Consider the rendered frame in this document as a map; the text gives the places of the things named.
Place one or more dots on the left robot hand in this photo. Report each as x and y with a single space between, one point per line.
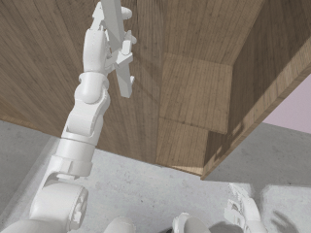
97 45

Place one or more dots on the robot right thigh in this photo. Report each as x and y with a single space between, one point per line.
188 224

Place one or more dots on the handle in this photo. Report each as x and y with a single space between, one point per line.
114 23

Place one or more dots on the robot left thigh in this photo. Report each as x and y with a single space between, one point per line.
121 225

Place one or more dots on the left robot upper arm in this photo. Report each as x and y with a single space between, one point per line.
59 208

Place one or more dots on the wardrobe door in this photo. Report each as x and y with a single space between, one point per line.
8 110
42 57

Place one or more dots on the robot thigh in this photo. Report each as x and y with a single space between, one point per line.
121 225
188 224

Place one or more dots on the left robot forearm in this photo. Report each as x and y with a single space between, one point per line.
81 132

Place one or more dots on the right robot forearm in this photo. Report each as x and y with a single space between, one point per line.
254 226

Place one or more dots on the right robot hand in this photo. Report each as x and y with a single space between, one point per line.
247 210

